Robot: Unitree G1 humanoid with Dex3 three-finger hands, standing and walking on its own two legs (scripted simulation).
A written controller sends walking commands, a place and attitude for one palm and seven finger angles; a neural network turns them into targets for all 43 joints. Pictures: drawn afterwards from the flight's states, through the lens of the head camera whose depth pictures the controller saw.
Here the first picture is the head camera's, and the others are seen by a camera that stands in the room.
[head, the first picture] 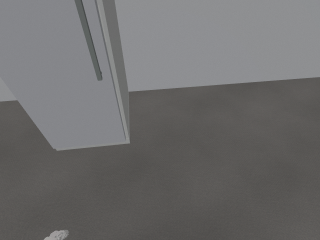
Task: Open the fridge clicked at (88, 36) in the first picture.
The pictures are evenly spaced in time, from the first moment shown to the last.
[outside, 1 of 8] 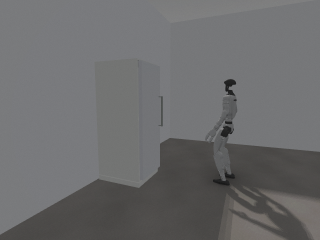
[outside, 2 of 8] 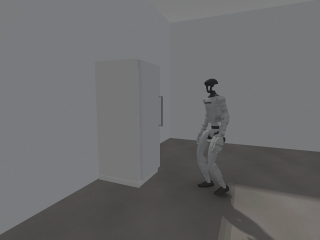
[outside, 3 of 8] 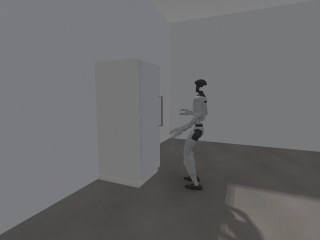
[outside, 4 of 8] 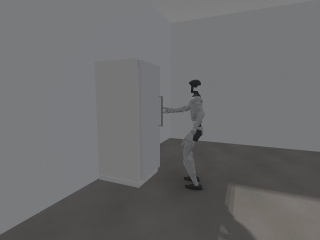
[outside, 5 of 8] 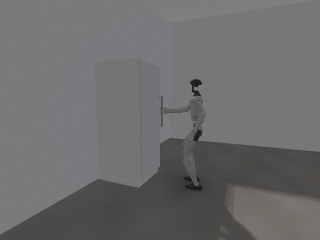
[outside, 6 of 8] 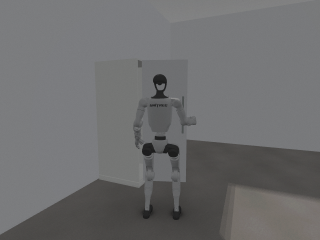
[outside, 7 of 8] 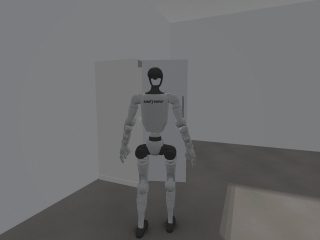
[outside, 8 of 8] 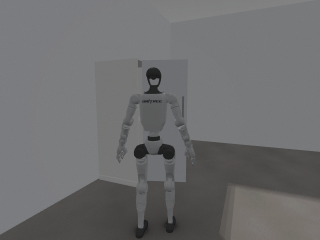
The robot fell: no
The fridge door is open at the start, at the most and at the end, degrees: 0 79 71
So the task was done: yes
